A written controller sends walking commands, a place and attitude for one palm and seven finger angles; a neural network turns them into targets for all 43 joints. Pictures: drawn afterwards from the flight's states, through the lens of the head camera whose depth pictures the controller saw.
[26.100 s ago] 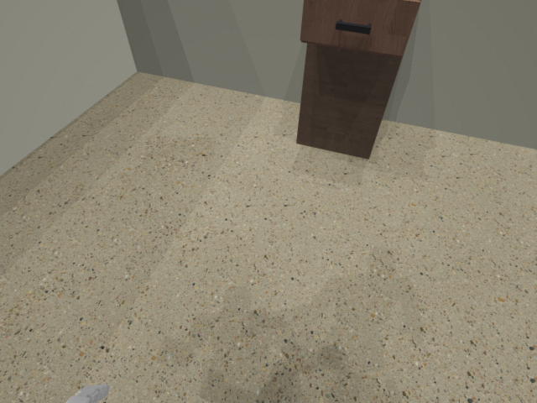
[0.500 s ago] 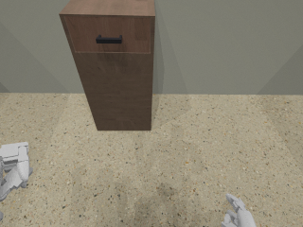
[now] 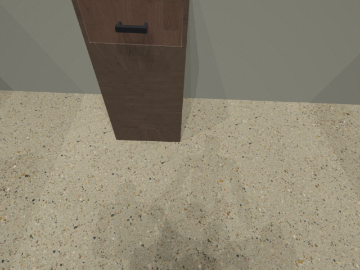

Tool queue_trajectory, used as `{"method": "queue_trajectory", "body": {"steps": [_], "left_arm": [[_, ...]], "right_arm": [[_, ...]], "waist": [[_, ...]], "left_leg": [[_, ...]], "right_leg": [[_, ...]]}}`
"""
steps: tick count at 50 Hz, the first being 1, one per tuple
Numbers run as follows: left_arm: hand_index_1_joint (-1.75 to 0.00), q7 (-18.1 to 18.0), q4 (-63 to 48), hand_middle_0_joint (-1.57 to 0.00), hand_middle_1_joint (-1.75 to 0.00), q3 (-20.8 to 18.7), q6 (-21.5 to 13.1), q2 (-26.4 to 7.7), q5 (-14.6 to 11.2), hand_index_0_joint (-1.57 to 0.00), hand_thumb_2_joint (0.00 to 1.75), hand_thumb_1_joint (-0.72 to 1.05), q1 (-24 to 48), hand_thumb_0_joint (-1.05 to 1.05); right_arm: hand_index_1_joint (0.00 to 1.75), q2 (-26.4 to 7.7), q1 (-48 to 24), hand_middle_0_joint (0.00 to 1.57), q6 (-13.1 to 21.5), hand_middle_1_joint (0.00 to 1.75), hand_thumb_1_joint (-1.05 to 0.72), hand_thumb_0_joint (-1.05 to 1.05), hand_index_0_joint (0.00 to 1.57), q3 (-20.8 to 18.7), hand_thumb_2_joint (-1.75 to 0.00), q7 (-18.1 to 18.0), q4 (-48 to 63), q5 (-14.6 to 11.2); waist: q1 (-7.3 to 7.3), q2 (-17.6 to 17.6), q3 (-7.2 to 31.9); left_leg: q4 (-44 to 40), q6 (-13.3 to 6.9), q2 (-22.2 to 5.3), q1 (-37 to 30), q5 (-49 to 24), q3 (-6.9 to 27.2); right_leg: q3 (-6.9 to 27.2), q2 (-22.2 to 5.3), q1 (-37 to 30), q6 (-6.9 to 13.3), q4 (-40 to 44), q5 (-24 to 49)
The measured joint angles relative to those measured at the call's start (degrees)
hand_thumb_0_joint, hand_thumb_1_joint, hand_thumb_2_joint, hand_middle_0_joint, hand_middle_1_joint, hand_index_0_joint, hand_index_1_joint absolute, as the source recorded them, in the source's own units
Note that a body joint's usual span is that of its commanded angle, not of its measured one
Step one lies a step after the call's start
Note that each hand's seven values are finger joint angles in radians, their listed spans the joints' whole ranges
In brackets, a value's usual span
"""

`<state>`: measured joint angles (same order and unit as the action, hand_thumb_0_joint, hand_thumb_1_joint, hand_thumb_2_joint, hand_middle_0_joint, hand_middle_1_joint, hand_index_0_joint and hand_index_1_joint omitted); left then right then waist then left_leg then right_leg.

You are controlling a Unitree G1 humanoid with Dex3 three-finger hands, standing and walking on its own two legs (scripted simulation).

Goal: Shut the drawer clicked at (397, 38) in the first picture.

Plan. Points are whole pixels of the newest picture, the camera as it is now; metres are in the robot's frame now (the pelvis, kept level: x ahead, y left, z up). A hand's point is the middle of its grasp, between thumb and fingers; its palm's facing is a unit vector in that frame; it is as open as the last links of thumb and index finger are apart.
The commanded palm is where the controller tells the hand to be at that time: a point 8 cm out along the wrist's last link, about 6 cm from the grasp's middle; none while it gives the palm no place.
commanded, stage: let the arm hang, fingers relaxed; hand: left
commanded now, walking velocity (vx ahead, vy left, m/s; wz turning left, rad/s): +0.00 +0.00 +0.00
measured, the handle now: (132, 26) +0.95 +0.24 +0.05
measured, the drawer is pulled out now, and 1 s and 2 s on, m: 0.00 0.00 0.00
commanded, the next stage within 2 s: look to check the result in 0.70 s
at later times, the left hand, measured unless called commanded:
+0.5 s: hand out of the picture +0.09 +0.22 -0.15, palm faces -0.02 -0.95 -0.31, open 7.2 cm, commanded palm none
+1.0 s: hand out of the picture +0.10 +0.22 -0.15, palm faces -0.03 -0.95 -0.32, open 7.3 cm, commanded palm none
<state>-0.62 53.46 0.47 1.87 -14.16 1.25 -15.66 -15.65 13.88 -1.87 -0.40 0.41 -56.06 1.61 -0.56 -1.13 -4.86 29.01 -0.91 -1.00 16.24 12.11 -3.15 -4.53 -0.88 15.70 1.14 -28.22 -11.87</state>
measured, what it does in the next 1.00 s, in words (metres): stands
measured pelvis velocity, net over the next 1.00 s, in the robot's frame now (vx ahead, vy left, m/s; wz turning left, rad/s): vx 0.04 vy -0.02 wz -0.02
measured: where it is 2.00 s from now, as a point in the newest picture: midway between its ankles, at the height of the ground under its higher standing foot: outside the picture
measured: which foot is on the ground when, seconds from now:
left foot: down 0.00-1.00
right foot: down 0.00-1.00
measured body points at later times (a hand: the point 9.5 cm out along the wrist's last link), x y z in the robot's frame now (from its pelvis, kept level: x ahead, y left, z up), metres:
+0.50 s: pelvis +0.02 -0.01 +0.01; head +0.02 -0.02 +0.46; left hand +0.09 +0.27 -0.13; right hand +0.06 -0.26 -0.15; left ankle +0.04 +0.11 -0.74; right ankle +0.04 -0.11 -0.74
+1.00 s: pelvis +0.04 -0.02 +0.01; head +0.05 -0.03 +0.46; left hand +0.10 +0.27 -0.13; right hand +0.08 -0.30 -0.14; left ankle +0.04 +0.11 -0.74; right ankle +0.04 -0.11 -0.74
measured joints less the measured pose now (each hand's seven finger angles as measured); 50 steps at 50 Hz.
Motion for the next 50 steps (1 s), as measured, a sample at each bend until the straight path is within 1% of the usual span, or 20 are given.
{"method": "queue_trajectory", "body": {"steps": [3, 9, 14, 19, 24, 32, 50], "left_arm": [[-0.97, 0.2, 3.8, -0.80, -0.99, -0.3, -0.4, -1.0, -0.2, -0.80, 0.90, 0.90, -0.3, 0.01], [-0.71, 0.1, 9.1, -0.57, -0.72, -0.9, -0.9, -2.3, -0.5, -0.57, 0.90, 0.91, 0.6, 0.01], [-0.51, 0.0, 10.9, -0.39, -0.51, -1.0, -1.4, -2.4, -0.6, -0.39, 0.90, 0.91, 2.9, 0.01], [-0.39, -0.1, 11.0, -0.28, -0.39, -1.0, -1.9, -1.9, -0.6, -0.28, 0.90, 0.91, 5.6, 0.00], [-0.33, 0.0, 10.8, -0.23, -0.33, -0.9, -2.4, -1.0, -0.6, -0.23, 0.90, 0.91, 7.7, 0.00], [-0.31, 0.1, 10.8, -0.21, -0.31, -0.9, -2.7, -0.2, -0.5, -0.21, 0.90, 0.91, 9.1, 0.00], [-0.30, 0.1, 12.6, -0.21, -0.30, -1.4, -2.7, -2.3, -0.6, -0.21, 0.90, 0.91, 8.1, 0.00]], "right_arm": [[0.30, 0.0, 1.1, 0.20, -0.3, 0.30, -0.91, 0.01, 0.20, -0.4, -0.90, -0.3, -2.4, -0.1], [0.30, 0.3, 1.3, 0.20, 0.1, 0.30, -0.91, 0.01, 0.20, -0.6, -0.90, -0.7, -5.4, -0.3], [0.30, 1.0, 0.0, 0.20, 0.6, 0.30, -0.91, 0.01, 0.20, -0.4, -0.90, -0.7, -6.8, -0.4], [0.30, 1.5, -1.8, 0.20, 1.0, 0.30, -0.91, 0.01, 0.20, -0.2, -0.90, -0.7, -7.3, -0.3], [0.30, 1.5, -3.2, 0.20, 1.4, 0.30, -0.91, 0.01, 0.20, -0.2, -0.90, -0.7, -7.7, -0.3], [0.30, 0.6, -4.6, 0.20, 1.6, 0.30, -0.91, 0.01, 0.20, -0.4, -0.90, -0.9, -7.9, -0.3], [0.30, -1.5, -5.4, 0.20, 1.3, 0.30, -0.91, 0.01, 0.20, -0.6, -0.90, -1.2, -8.5, -0.4]], "waist": [[0.28, 0.7, 0.1], [0.27, 2.3, 0.9], [0.21, 3.2, 1.7], [0.05, 3.4, 2.2], [-0.16, 3.2, 2.6], [-0.46, 2.6, 2.5], [-0.24, 2.5, 1.6]], "left_leg": [[-1.1, 0.2, -0.2, -0.7, -0.5, 0.3], [-3.1, 0.3, -0.3, -2.7, -0.9, 0.0], [-4.7, 0.4, -0.2, -4.3, -1.3, -0.3], [-5.9, 0.4, -0.1, -5.3, -1.6, -0.5], [-7.0, 0.5, -0.1, -6.3, -1.9, -0.7], [-8.6, 0.9, -0.2, -7.6, -2.1, -0.7], [-10.2, 1.6, -1.0, -9.2, -1.9, -0.6]], "right_leg": [[-0.3, 0.3, -1.1, 0.2, 1.8, 0.7], [0.0, 0.6, -2.9, 0.2, 3.8, 1.3], [0.3, 0.5, -4.1, 0.2, 4.7, 1.4], [0.5, 0.5, -4.8, 0.1, 5.3, 1.5], [0.7, 0.5, -5.5, 0.2, 6.0, 1.5], [0.7, 0.8, -6.6, 0.3, 7.2, 1.7], [0.6, 1.7, -8.5, 0.9, 9.5, 1.7]]}}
